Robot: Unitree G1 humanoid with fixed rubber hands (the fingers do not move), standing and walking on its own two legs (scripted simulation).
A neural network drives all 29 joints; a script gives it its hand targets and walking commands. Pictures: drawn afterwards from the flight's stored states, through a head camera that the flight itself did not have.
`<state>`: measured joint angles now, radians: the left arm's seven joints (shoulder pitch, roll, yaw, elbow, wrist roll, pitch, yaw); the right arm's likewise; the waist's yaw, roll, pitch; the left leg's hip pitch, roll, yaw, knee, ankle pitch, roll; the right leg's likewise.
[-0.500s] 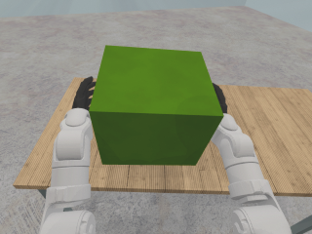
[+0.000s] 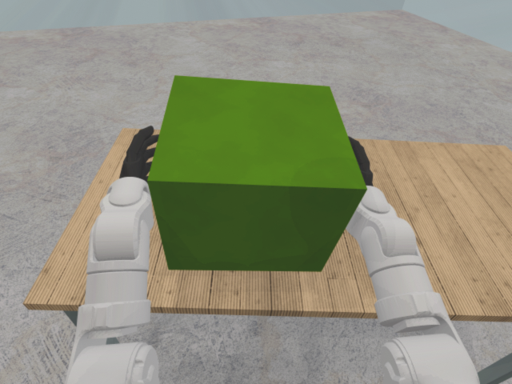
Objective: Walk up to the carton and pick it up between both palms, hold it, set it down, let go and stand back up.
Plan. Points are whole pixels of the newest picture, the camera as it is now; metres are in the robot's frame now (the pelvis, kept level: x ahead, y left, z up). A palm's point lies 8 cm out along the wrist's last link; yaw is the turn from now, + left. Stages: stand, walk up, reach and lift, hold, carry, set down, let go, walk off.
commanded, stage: hold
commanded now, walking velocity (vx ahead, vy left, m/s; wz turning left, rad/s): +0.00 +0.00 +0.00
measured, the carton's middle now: (250, 176) +0.38 +0.01 +0.16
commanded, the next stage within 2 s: none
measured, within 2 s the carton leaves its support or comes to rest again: neither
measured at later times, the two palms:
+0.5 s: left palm (139, 181) +0.36 +0.17 +0.17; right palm (358, 190) +0.36 -0.16 +0.15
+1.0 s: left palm (137, 181) +0.36 +0.17 +0.17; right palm (357, 188) +0.36 -0.16 +0.16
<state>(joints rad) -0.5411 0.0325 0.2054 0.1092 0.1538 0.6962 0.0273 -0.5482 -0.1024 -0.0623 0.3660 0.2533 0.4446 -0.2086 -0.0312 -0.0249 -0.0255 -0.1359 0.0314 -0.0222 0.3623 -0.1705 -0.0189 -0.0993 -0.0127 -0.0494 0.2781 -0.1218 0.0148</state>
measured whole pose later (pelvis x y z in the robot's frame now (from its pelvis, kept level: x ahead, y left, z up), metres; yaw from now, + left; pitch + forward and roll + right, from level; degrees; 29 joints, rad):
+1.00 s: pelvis +0.00 +0.00 +0.00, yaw +0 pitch -4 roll -1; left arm -0.53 0.03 0.20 0.10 0.16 0.70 0.02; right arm -0.54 -0.10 -0.06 0.37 0.26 0.45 -0.21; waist -0.04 -0.03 -0.02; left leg -0.12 0.03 -0.03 0.36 -0.17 -0.02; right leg -0.08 -0.01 -0.05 0.28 -0.13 0.02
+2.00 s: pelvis +0.00 +0.00 +0.00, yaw +0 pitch -3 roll -1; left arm -0.54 0.03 0.20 0.11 0.16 0.70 0.03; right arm -0.54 -0.10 -0.07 0.36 0.25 0.44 -0.21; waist -0.04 -0.03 -0.03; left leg -0.13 0.03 -0.03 0.36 -0.17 -0.02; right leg -0.10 -0.01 -0.05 0.28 -0.12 0.02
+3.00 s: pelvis +0.00 +0.00 +0.00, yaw +0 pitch -4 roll -1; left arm -0.53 0.03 0.20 0.11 0.16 0.70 0.03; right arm -0.55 -0.10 -0.06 0.38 0.25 0.44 -0.21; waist -0.04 -0.03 -0.03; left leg -0.13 0.03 -0.03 0.36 -0.17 -0.02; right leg -0.09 -0.01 -0.05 0.28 -0.12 0.01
